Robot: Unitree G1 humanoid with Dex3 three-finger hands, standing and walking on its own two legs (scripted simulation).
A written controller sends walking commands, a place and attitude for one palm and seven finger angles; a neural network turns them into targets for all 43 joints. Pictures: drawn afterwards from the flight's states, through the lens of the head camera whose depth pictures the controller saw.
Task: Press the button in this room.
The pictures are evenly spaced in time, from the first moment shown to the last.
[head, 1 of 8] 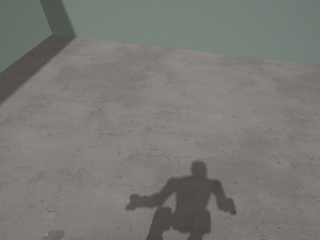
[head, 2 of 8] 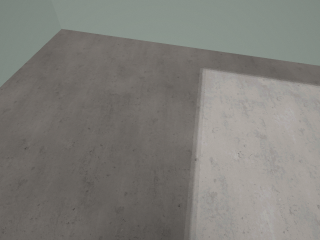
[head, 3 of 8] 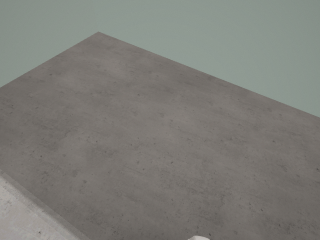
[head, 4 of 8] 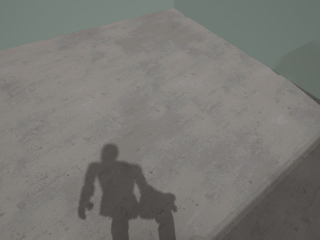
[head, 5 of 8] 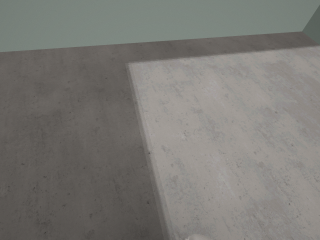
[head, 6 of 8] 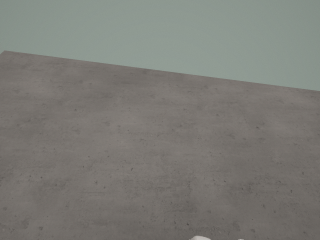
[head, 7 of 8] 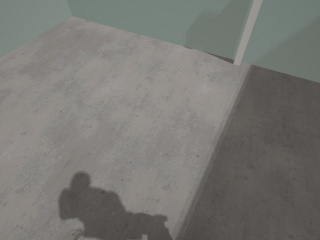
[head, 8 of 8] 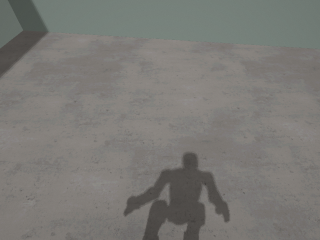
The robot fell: no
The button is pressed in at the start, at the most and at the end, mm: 0 0 0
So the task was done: no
